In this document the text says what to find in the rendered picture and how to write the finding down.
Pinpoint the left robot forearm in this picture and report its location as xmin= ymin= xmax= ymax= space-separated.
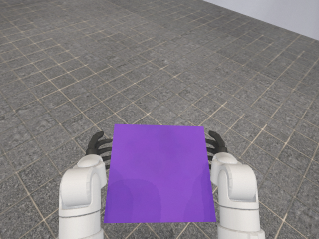
xmin=56 ymin=154 xmax=107 ymax=239

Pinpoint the right robot hand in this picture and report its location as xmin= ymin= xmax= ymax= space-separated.
xmin=205 ymin=130 xmax=228 ymax=170

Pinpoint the right robot forearm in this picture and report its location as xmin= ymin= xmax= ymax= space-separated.
xmin=210 ymin=152 xmax=266 ymax=239

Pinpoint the carton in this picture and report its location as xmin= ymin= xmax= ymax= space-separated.
xmin=103 ymin=123 xmax=216 ymax=223

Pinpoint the left robot hand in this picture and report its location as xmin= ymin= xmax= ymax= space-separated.
xmin=85 ymin=131 xmax=113 ymax=170

